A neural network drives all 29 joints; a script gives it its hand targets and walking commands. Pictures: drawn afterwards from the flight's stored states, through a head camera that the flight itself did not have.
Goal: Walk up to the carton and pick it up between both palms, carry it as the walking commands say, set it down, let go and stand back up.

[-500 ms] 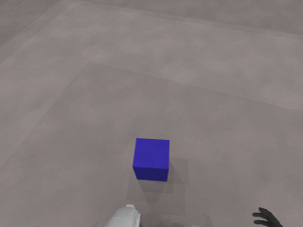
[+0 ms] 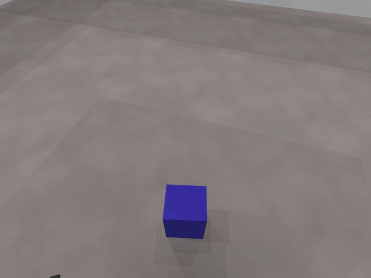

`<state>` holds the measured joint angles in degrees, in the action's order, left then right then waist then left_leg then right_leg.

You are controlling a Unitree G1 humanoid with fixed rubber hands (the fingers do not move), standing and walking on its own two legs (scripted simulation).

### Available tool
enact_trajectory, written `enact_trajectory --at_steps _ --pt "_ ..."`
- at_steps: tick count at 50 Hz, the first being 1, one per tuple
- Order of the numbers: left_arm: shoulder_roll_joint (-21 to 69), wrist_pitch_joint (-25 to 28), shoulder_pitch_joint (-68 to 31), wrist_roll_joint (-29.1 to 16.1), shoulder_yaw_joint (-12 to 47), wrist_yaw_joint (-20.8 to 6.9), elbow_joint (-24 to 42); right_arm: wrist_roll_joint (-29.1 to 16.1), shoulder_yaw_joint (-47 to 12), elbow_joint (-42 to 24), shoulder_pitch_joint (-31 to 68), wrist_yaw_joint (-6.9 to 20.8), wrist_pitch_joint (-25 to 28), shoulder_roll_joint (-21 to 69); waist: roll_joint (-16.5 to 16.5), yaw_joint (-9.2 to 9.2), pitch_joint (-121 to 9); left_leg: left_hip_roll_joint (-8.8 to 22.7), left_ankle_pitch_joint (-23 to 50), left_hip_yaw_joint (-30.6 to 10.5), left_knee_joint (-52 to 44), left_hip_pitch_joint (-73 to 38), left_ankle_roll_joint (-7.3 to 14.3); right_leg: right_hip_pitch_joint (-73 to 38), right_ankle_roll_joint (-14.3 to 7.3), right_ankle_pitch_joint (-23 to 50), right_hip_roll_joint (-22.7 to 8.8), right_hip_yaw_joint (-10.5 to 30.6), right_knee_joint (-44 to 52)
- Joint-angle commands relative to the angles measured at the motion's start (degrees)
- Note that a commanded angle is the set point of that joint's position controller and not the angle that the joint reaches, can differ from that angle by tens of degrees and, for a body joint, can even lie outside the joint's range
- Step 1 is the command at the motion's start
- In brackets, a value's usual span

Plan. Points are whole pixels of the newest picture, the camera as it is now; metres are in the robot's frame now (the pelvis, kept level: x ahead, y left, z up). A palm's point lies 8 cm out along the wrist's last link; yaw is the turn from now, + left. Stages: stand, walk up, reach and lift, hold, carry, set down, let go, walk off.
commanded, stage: walk up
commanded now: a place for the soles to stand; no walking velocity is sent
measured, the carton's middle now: (185, 212) +0.50 +0.01 -0.63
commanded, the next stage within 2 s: none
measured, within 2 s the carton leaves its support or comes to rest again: neither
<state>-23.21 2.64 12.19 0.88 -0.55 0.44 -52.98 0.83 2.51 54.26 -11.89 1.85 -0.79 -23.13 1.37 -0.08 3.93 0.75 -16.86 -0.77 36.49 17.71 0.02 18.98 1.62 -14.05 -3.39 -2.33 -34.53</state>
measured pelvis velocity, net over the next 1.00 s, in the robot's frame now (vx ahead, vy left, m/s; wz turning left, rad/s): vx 0.04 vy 0.02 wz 0.06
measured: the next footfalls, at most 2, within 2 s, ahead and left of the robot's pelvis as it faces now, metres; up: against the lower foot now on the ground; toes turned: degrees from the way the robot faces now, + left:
right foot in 1.26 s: +0.14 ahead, -0.09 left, +0.00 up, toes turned +6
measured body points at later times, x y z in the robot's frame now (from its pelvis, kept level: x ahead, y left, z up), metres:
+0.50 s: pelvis +0.02 +0.00 +0.02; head +0.04 -0.01 +0.47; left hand +0.12 +0.31 -0.10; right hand +0.14 -0.31 -0.10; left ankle +0.02 +0.12 -0.73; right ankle +0.05 -0.14 -0.73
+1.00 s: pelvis +0.04 +0.02 +0.01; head +0.06 +0.03 +0.46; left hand +0.09 +0.37 -0.10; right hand +0.10 -0.31 -0.10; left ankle +0.06 +0.15 -0.72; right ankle +0.05 -0.14 -0.72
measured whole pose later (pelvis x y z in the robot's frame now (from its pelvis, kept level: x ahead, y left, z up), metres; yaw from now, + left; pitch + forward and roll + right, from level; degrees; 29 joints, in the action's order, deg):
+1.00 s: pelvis +0.04 +0.02 +0.01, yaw +4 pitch -2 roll -1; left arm -24.6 1.2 9.7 2.1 -3.3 -0.1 -59.3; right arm 2.2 4.9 58.8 -12.5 3.7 -1.0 -25.1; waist 1.0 0.5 4.2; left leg 2.0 -17.3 0.6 29.3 14.9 0.6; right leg 10.4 1.2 -13.9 -6.4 -5.2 -26.0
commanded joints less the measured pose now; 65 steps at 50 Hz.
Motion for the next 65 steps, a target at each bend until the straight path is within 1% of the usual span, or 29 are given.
enact_trajectory --at_steps 1,3,6,11,26,36,37,38,39,40,41,43,45,47,48,49,50,51,52,54,57,58,59,60,61,62,63,64,65 --pt "-11.81 1.0 -4.48 -0.39 -3.29 0.27 1.29 -0.64 1.57 -2.18 5.11 -0.81 1.95 -10.65 -0.26 -0.31 -2.98 5.08 -9.31 -9.42 -14.67 5.5 3.27 -7.77 -4.18 -7.68 -3.66 6.06 9.63" --pt "-10.44 0.91 -4.49 -0.63 -2.47 0.32 0.13 -0.31 1.13 -0.99 5.78 -0.93 2.3 -10.94 2.74 -0.76 -3.96 6.38 -1.38 -10.15 -15.56 2.04 3.66 -8.32 -3.63 -0.63 -3.01 3.98 9.04" --pt "-10.54 0.93 -6.06 -0.77 -2.09 0.37 -1.49 -0.6 0.63 0.66 5.73 -0.94 2.6 -10.24 2.54 -0.69 -5.39 6.61 10.54 -8.81 -15.2 -0.54 3.22 -11.95 -3.17 6.87 -3.95 4.11 11.01" --pt "-10.44 0.44 -8.46 -0.96 -1.77 0.28 -3.74 -1.13 0.41 2.59 6.4 -1.29 2.58 -10.0 1.21 -0.21 -6.99 6.42 16.05 -6.89 -16.01 -4.78 2.33 -14.09 -2.77 11.64 -4.65 3.28 12.9" --pt "-9.51 0.29 -10.98 -0.28 -1.49 0.21 -7.58 -0.71 0.7 5.5 10.0 -1.3 1.7 -8.98 -0.88 0.4 -6.78 6.36 14.04 -5.01 -18.21 -8.82 1.43 -13.34 -2.15 11.34 -5.89 3.29 17.26" --pt "-9.64 0.28 -10.87 -0.08 -1.96 0.18 -8.03 -0.4 0.92 6.15 10.01 -1.2 1.41 -8.6 -2.0 0.36 -5.89 5.94 11.03 -4.67 -18.58 -8.55 1.36 -12.72 -2.1 7.18 -6.15 3.99 18.84" --pt "-13.69 0.6 -6.6 0.17 -3.6 0.39 -7.2 0.84 2.25 4.67 7.94 -0.32 1.08 -11.14 -2.99 -0.79 -7.88 2.34 -3.99 -2.32 -14.35 -5.44 2.06 -15.77 -4.51 -8.71 -5.96 5.16 18.97" --pt "-15.47 0.6 -3.88 0.59 -4.6 0.54 -7.91 1.24 2.45 4.17 8.46 -0.05 0.74 -10.99 -5.27 -1.96 -5.42 0.52 -8.23 -0.22 -9.47 0.92 1.45 -16.94 -7.23 -18.37 -9.24 9.84 21.49" --pt "-17.14 0.52 -3.05 0.99 -5.41 0.68 -7.93 1.4 2.57 3.79 8.36 0.22 0.43 -10.21 -8.85 -2.61 -3.05 -0.28 -8.81 1.69 -2.69 5.19 0.52 -16.66 -10.33 -24.08 -13.81 14.71 24.85" --pt "-18.07 0.61 -3.73 1.27 -5.94 0.79 -6.96 1.67 2.71 3.07 7.65 0.54 0.24 -9.9 -10.0 -2.51 -0.79 1.6 -9.81 -0.06 3.45 7.64 0.21 -13.76 -13.08 -24.3 -18.09 17.84 27.17" --pt "-17.78 0.72 -5.14 1.28 -6.12 0.85 -5.63 1.69 3.02 2.72 5.85 0.9 0.15 -9.85 -9.2 -1.35 0.81 2.86 -9.8 -1.63 6.59 8.37 0.22 -11.68 -14.19 -21.12 -19.04 17.28 27.03" --pt "-16.08 0.54 -6.53 1.37 -5.88 0.75 -3.74 1.51 3.69 1.7 4.05 1.42 0.2 -9.63 -8.26 -0.36 2.05 3.64 -9.7 -1.88 3.24 6.69 0.38 -8.69 -13.29 -15.88 -17.55 13.25 25.33" --pt "-15.97 0.22 -6.81 1.47 -6.03 0.35 -2.49 1.26 3.98 1.16 2.0 2.02 0.45 -8.85 -8.63 0.43 0.22 2.76 -5.75 0.08 -3.83 1.25 0.76 -7.88 -11.43 -12.5 -14.6 8.3 21.89" --pt "-14.37 -0.43 -8.56 1.19 -5.67 -0.02 -1.28 1.33 4.51 1.95 -3.27 1.82 0.68 -8.83 -6.62 3.3 -3.05 0.17 0.92 3.72 -10.8 -8.61 1.11 -4.63 -8.1 -11.02 -10.01 2.85 15.46" --pt "-11.02 -0.87 -8.36 0.88 -4.65 -0.29 -0.64 1.54 4.87 2.43 -5.01 1.01 1.11 -10.11 -0.25 4.29 -3.96 2.63 -1.82 -1.9 -17.25 -13.45 2.11 -0.03 -5.64 -10.71 -6.47 -1.25 7.24" --pt "-6.64 -1.38 -7.15 0.07 -3.32 -0.44 0.12 2.26 5.21 1.08 -3.93 0.04 1.77 -13.39 11.18 4.08 -3.4 13.04 -13.8 -19.93 -26.95 -14.81 5.89 7.46 -2.16 -11.23 -0.25 -4.82 -3.94" --pt "-8.46 -1.94 -7.49 0.35 -3.37 -0.25 0.13 2.08 5.48 -0.88 0.76 -0.67 2.17 -15.77 8.33 2.36 -0.13 14.91 -18.4 -22.6 -27.88 -10.1 8.78 9.63 -1.87 -14.01 1.31 2.26 -9.74" --pt "-9.71 -1.98 -5.9 0.4 -3.54 -0.3 -0.66 1.62 5.33 -2.2 2.98 -1.16 2.45 -16.4 6.55 1.22 0.4 15.6 -18.1 -22.98 -26.51 -7.22 10.22 8.92 -2.24 -15.0 0.62 5.33 -12.69" --pt "-10.49 -1.97 -5.2 -0.25 -3.59 -0.49 -1.37 1.28 5.05 -2.1 3.15 -1.24 2.43 -15.44 4.3 0.79 -0.05 14.1 -14.21 -18.5 -24.56 -4.95 10.31 4.9 -2.34 -14.65 -0.78 6.12 -10.19" --pt "-10.43 -1.65 -2.71 -0.72 -3.69 -0.7 -2.45 1.3 4.21 -2.06 3.15 -1.35 2.27 -12.76 6.62 0.44 -1.38 11.71 -2.92 -11.47 -22.97 -6.03 8.9 1.96 -2.3 -12.5 0.44 4.73 -6.07" --pt "-8.98 -1.75 -1.09 -0.66 -2.91 -0.41 -3.18 0.28 3.49 -2.22 2.42 -1.62 2.7 -11.97 5.86 0.24 -5.71 14.2 19.35 -8.08 -18.0 -12.83 9.33 -1.19 -1.98 -7.13 1.01 3.24 -0.04" --pt "-8.64 -1.62 -1.49 -0.54 -2.88 -0.29 -3.2 -0.17 3.31 -2.31 2.87 -1.76 2.67 -11.78 4.88 -0.09 -6.37 14.26 25.0 -5.96 -15.75 -11.54 8.58 -5.12 -2.17 -3.54 1.26 2.06 4.13" --pt "-8.48 -1.43 -1.27 -0.43 -2.79 -0.19 -3.56 -0.66 3.16 -2.42 3.42 -1.83 2.48 -11.88 3.69 -0.73 -6.49 13.27 27.39 -3.5 -13.32 -10.12 6.75 -9.38 -2.62 3.43 1.7 1.37 10.52" --pt "-9.09 -1.23 -1.47 0.07 -3.02 -0.04 -3.45 -1.03 2.66 -2.49 3.45 -1.86 2.35 -10.52 2.54 -0.81 -6.94 11.42 26.68 -1.74 -11.42 -9.11 4.18 -12.66 -3.55 10.89 0.21 3.51 13.61" --pt "-10.91 -1.09 -2.36 0.29 -3.44 0.03 -3.23 -1.3 2.27 -2.58 2.76 -1.93 2.4 -9.26 -0.05 -0.05 -7.94 8.59 23.14 0.1 -9.93 -8.5 2.13 -14.55 -4.97 19.16 -3.25 7.37 13.11" --pt "-12.08 -1.03 -4.55 0.16 -3.63 0.03 -2.59 -1.23 2.32 -2.64 2.12 -2.1 2.36 -9.05 -2.06 1.07 -7.71 6.24 17.66 0.84 -10.2 -8.47 1.07 -14.16 -6.12 23.11 -6.07 10.41 12.92" --pt "-12.2 -0.99 -6.05 -0.14 -3.52 0.0 -2.22 -0.99 2.35 -2.64 2.47 -2.25 2.32 -9.32 -2.0 1.76 -7.08 5.54 13.18 0.66 -11.52 -8.33 1.04 -13.46 -6.17 24.82 -7.04 10.81 12.01" --pt "-11.66 -0.99 -7.33 -0.67 -3.04 -0.23 -2.25 -0.84 2.42 -2.12 2.92 -2.37 2.29 -8.92 -0.7 1.85 -6.25 5.27 11.49 -0.05 -14.78 -9.18 1.29 -11.77 -5.9 23.8 -5.94 9.69 9.93" --pt "-10.66 -1.22 -7.54 -0.79 -2.67 -0.3 -2.44 -0.66 2.0 -1.13 3.51 -2.5 2.38 -8.54 -1.36 1.25 -5.76 6.14 13.73 -0.57 -16.59 -11.59 1.54 -10.29 -5.15 21.98 -4.81 8.55 9.37"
